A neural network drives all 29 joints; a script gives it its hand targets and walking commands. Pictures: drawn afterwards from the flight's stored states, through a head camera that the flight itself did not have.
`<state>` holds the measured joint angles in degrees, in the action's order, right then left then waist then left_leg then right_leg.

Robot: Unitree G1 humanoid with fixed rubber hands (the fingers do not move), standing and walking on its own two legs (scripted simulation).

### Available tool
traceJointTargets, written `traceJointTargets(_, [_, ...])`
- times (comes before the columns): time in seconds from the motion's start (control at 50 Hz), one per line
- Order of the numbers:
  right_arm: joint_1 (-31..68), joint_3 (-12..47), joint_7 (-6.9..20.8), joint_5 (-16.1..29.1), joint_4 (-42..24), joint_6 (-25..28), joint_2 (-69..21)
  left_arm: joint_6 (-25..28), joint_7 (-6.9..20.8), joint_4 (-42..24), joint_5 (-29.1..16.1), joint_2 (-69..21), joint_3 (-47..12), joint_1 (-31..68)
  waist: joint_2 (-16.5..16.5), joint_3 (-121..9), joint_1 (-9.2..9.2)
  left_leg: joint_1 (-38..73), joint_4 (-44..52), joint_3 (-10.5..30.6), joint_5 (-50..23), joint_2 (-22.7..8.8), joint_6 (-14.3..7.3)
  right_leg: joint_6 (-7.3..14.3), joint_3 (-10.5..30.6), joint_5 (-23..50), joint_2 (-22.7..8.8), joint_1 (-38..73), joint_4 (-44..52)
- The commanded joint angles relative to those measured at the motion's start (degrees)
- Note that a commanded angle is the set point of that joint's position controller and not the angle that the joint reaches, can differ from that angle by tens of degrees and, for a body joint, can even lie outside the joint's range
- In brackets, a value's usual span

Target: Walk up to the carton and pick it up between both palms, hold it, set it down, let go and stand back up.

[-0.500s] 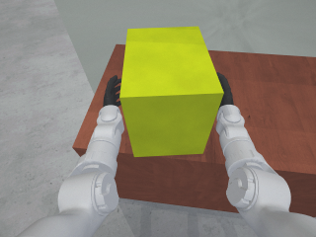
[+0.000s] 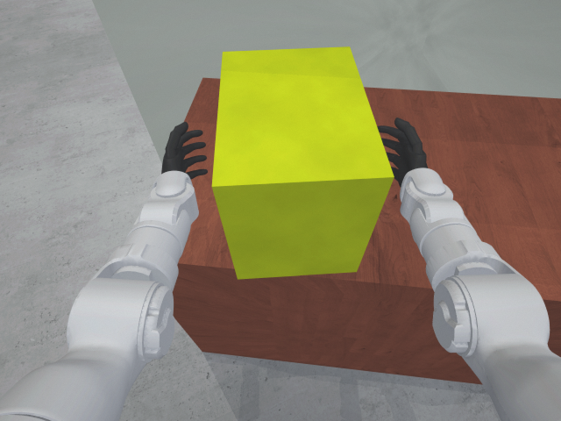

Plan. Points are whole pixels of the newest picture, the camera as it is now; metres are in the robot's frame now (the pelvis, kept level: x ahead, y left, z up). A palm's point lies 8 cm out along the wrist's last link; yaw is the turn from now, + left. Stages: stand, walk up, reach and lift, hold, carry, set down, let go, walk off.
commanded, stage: set down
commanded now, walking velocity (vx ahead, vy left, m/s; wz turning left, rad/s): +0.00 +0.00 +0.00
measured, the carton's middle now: (292, 166) +0.50 +0.04 +0.05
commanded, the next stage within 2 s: none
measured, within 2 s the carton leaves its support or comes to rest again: neither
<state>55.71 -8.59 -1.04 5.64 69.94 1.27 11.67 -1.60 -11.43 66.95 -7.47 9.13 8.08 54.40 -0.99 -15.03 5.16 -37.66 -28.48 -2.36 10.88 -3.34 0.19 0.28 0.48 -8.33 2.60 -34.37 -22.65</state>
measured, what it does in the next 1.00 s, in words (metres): stands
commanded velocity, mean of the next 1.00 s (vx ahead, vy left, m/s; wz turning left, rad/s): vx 0.00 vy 0.00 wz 0.00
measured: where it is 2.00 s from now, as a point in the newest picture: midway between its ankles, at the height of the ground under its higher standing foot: outside the picture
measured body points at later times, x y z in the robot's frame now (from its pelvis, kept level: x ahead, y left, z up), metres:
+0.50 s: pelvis -0.03 -0.03 -0.01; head +0.04 -0.01 +0.44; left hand +0.44 +0.25 +0.18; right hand +0.49 -0.18 +0.19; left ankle +0.01 +0.12 -0.73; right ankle +0.01 -0.12 -0.73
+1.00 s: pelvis -0.03 -0.03 +0.00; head +0.03 -0.02 +0.45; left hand +0.39 +0.24 +0.12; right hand +0.44 -0.19 +0.13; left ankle +0.01 +0.12 -0.73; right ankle +0.01 -0.12 -0.73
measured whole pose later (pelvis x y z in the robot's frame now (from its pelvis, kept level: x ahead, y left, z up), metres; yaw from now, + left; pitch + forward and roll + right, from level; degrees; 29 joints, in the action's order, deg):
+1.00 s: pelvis -0.03 -0.03 +0.00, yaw +4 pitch +13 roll -1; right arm 45.5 -2.4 -5.2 19.9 39.1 -17.2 17.3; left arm -22.8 -4.4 35.1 -17.8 22.2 4.6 42.9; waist 0.7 -6.6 0.7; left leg -30.1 -23.8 2.0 6.5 -2.8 2.8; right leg 2.9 -3.5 -8.2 2.5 -28.0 -23.3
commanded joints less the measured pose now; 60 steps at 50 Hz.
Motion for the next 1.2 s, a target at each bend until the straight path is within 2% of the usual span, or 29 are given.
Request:
traceJointTargets(0.0, [41.4,5.1,-0.3,9.0,-16.2,0.8,19.2,0.7,-0.2,-14.5,-9.4,15.8,-7.0,42.8,2.8,-53.1,-1.11,27.2,-5.9,-0.7,-30.9,1.6,5.8,-1.2,-3.5,30.2,1.5,16.0,-4.8])
traceJointTargets(0.12, [46.3,9.9,2.1,18.5,-13.1,-4.1,24.7,-5.1,1.6,-17.4,-15.3,19.2,-11.4,46.2,0.1,-52.6,-1.11,29.8,-5.3,1.7,-25.9,1.4,4.4,-0.5,-4.7,23.8,1.9,9.6,-4.1])
traceJointTargets(0.2, [48.1,11.0,3.4,21.1,-12.8,-8.1,25.5,-8.8,2.7,-17.9,-17.7,21.4,-13.0,48.4,0.8,-49.7,-1.28,26.2,-3.3,2.4,-19.1,2.1,2.9,-0.5,-4.7,18.7,1.6,10.5,-4.0])
traceJointTargets(0.28, [48.9,10.4,3.4,21.0,-13.4,-10.6,25.5,-10.3,3.2,-18.6,-18.1,24.5,-12.7,50.9,1.4,-49.2,-1.28,20.8,-1.3,2.1,-14.4,2.9,2.0,-0.8,-4.0,16.9,0.6,14.5,-4.5])
traceJointTargets(0.4, [49.4,7.8,1.4,18.6,-16.3,-13.1,26.4,-12.6,3.5,-19.9,-16.9,28.5,-10.9,52.8,0.7,-50.4,-2.18,15.6,0.8,1.5,-11.9,3.8,2.0,-1.5,-2.9,20.0,-0.6,21.3,-5.4])
traceJointTargets(0.52, [46.5,5.0,-1.5,16.1,-21.5,-14.9,25.8,-15.4,4.9,-22.6,-14.3,28.5,-8.5,49.8,-1.0,-50.2,-3.78,17.3,2.0,1.6,-14.6,4.3,2.8,-2.4,-2.6,25.1,-1.1,26.5,-4.7])
traceJointTargets(0.62, [40.0,4.3,-3.5,15.1,-25.8,-15.1,23.6,-16.4,6.7,-26.5,-10.7,26.6,-5.3,42.2,-1.6,-47.1,-4.66,20.8,3.2,1.8,-18.4,4.4,3.0,-3.1,-2.6,27.1,-1.1,31.1,-3.2])
traceJointTargets(0.7, [34.8,3.7,-4.4,14.6,-31.8,-14.2,21.7,-16.1,7.5,-32.1,-9.1,26.2,-2.8,36.7,-1.5,-44.9,-4.89,22.2,4.0,1.6,-18.7,4.7,2.6,-3.2,-2.5,24.6,-1.0,33.2,-2.3])
traceJointTargets(0.78, [31.9,2.6,-4.5,13.8,-38.4,-14.2,20.4,-16.3,7.0,-38.1,-9.8,26.6,-1.6,33.7,-1.5,-43.3,-4.70,22.9,4.2,1.5,-16.4,4.6,2.1,-2.9,-2.2,20.6,-1.1,32.2,-1.8])
traceJointTargets(0.86, [27.6,2.5,-4.3,13.7,-43.6,-14.4,19.7,-16.8,6.8,-43.9,-10.2,27.1,-0.2,29.2,-1.5,-42.2,-4.22,23.3,4.2,1.5,-16.8,4.5,1.8,-2.8,-1.5,20.5,-1.3,32.7,-1.9])
traceJointTargets(1.04, [17.7,3.6,-3.4,15.1,-48.3,-14.4,19.2,-18.5,7.5,-51.5,-9.8,25.7,1.5,17.9,-1.0,-36.1,-3.61,27.2,4.7,1.7,-17.8,3.9,1.0,-2.6,-0.7,17.5,-1.2,31.7,-0.6])
traceJointTargets(1.06, [27.7,0.6,-3.4,15.9,-56.9,-14.6,24.4,-19.7,6.3,-59.7,-11.3,27.9,0.3,29.9,-3.0,-41.6,-4.18,25.1,3.8,0.5,-15.8,4.5,2.1,-3.2,-0.9,15.1,-0.8,30.3,-0.3])
traceJointTargets(1.08, [26.3,0.1,-3.2,15.6,-57.0,-15.5,24.1,-21.3,5.3,-58.3,-12.3,27.5,-0.9,27.8,-1.7,-39.5,-4.51,23.5,3.4,1.3,-13.3,4.2,1.6,-2.7,-0.8,12.3,-0.6,29.8,-0.9])
traceJointTargets(1.1, [24.1,1.0,-3.1,16.0,-57.9,-16.4,23.7,-22.7,4.8,-59.1,-12.8,27.2,-1.0,24.5,-0.2,-37.8,-4.18,23.2,3.6,1.1,-12.8,4.3,1.1,-2.8,-0.2,12.4,-0.8,31.0,-0.7])
traceJointTargets(1.12, [20.2,1.5,-2.8,16.5,-58.7,-16.8,23.7,-23.9,4.8,-59.9,-11.9,26.0,-0.5,20.5,0.0,-37.9,-4.62,23.4,3.8,1.2,-14.5,4.2,0.9,-3.0,0.1,15.4,-0.8,32.5,-1.1])
traceJointTargets(1.14, [17.9,2.7,-2.7,17.6,-62.4,-17.3,24.2,-25.6,5.0,-63.9,-11.5,26.4,1.2,17.0,1.4,-39.9,-3.75,24.1,4.0,1.0,-17.2,4.7,0.6,-3.3,0.4,19.9,-0.7,36.4,-1.0])
traceJointTargets(1.16, [19.9,3.2,-2.8,17.7,-58.0,-18.4,23.0,-26.6,5.6,-59.3,-11.5,27.3,1.1,19.0,2.2,-36.8,-4.36,21.1,4.2,1.5,-14.7,4.6,0.0,-3.6,0.9,18.8,-1.2,35.9,-2.3])
traceJointTargets(1.18, [14.8,5.2,-2.6,18.7,-55.4,-18.6,22.5,-27.5,6.2,-57.4,-10.3,25.3,1.2,12.8,3.4,-34.1,-4.22,21.9,4.7,1.9,-16.0,4.9,-0.1,-3.2,0.9,21.4,-1.1,38.6,-2.0])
